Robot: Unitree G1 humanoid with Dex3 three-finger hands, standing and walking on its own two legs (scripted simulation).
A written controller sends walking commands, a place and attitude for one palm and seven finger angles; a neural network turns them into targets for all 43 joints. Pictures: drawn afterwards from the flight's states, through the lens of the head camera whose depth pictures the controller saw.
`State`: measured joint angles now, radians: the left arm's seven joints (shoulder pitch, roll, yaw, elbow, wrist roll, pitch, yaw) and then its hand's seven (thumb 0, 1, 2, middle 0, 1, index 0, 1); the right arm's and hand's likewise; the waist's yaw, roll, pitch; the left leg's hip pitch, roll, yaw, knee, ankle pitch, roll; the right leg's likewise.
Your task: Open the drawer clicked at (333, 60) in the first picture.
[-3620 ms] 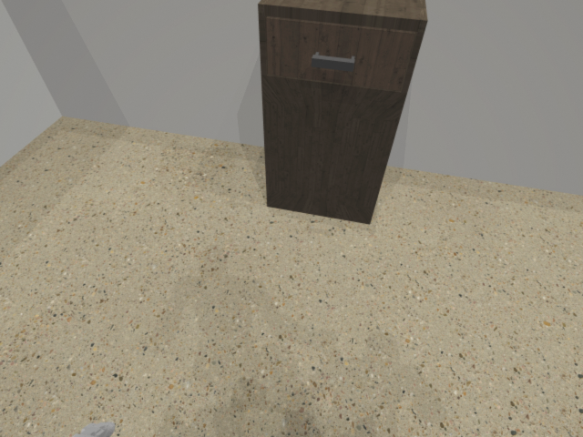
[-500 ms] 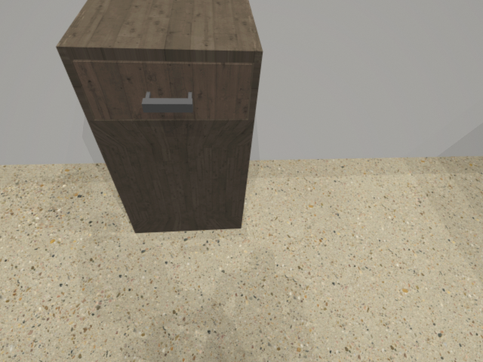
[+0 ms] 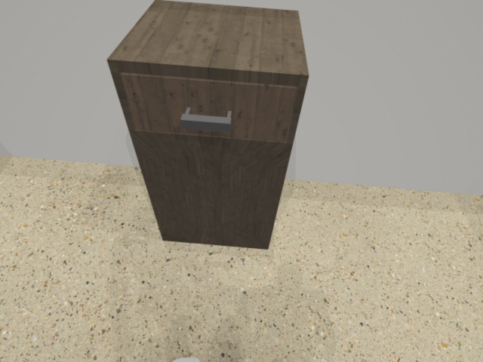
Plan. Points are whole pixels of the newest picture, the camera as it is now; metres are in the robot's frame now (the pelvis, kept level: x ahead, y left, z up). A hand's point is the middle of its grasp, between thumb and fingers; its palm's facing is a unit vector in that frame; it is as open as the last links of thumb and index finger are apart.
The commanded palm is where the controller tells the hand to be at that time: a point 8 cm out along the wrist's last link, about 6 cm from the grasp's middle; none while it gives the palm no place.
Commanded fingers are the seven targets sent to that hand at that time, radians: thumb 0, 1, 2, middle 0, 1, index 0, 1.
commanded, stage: take the last steps up to it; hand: left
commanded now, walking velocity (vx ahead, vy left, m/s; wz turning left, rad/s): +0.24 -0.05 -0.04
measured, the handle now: (207, 117) +0.70 +0.17 -0.01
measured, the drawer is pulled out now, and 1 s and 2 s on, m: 0.00 0.00 0.00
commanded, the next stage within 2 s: come to a stop and stand still in 0.36 s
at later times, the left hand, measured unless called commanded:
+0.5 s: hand (174, 314) +0.23 +0.16 -0.16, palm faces -0.06 -0.96 -0.26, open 7.4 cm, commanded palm none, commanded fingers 0.00 0.90 0.90 -0.20 -0.30 -0.20 -0.30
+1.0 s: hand (154, 336) +0.19 +0.20 -0.19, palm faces +0.04 -0.97 -0.22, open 7.4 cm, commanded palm none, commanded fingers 0.00 0.90 0.90 -0.20 -0.30 -0.20 -0.30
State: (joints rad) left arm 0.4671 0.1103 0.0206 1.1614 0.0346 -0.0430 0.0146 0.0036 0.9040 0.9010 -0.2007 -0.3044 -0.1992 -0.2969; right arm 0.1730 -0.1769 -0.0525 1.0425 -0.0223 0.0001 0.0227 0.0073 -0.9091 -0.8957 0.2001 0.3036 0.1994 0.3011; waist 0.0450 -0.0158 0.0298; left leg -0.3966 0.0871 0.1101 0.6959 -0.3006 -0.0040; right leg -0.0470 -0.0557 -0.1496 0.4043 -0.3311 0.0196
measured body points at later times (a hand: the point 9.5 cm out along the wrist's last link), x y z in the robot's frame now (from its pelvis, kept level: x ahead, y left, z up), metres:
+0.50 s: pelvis +0.12 -0.03 -0.01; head +0.13 -0.05 +0.44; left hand +0.24 +0.21 -0.14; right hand +0.04 -0.23 -0.18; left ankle +0.07 +0.11 -0.73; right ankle +0.18 -0.13 -0.74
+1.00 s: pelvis +0.15 +0.00 -0.01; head +0.18 +0.02 +0.44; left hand +0.19 +0.25 -0.17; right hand +0.24 -0.25 -0.14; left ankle +0.16 +0.10 -0.74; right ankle +0.17 -0.12 -0.73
